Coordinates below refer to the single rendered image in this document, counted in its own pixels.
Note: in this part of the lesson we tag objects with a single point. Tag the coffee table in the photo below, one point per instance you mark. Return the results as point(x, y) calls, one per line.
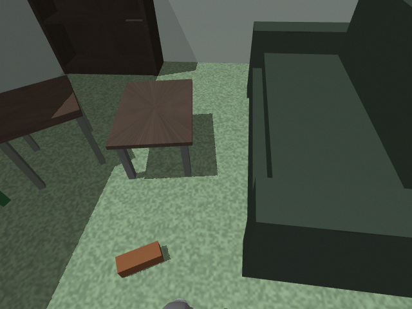
point(153, 114)

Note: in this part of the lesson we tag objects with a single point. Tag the sofa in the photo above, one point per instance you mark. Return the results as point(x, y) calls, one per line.
point(330, 151)

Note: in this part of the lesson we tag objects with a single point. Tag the bookshelf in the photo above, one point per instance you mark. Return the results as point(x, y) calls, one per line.
point(108, 37)

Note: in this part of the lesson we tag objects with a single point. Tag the chair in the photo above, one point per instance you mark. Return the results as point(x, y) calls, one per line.
point(36, 107)

